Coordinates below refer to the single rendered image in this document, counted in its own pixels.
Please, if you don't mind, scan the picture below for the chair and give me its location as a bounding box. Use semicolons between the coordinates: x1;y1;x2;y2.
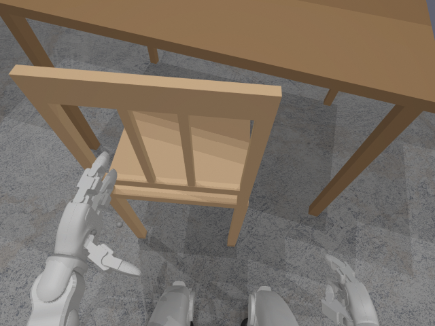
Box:
8;65;282;247

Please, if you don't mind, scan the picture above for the left robot thigh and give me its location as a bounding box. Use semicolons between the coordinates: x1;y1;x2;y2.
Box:
147;285;194;326

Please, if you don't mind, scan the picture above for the table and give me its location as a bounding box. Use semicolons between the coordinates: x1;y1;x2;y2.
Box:
0;0;435;217

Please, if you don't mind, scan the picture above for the right robot hand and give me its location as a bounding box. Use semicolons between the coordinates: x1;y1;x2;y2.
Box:
321;254;379;326

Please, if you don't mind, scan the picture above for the right robot thigh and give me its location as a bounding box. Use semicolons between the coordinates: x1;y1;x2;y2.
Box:
248;290;299;326

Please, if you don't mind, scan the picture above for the robot thigh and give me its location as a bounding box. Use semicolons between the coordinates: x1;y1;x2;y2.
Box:
147;285;194;326
248;290;299;326

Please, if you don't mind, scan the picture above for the left robot hand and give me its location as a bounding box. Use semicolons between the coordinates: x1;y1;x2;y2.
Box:
54;151;141;277

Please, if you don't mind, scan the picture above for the left robot forearm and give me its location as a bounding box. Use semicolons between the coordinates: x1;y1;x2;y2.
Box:
27;254;88;326

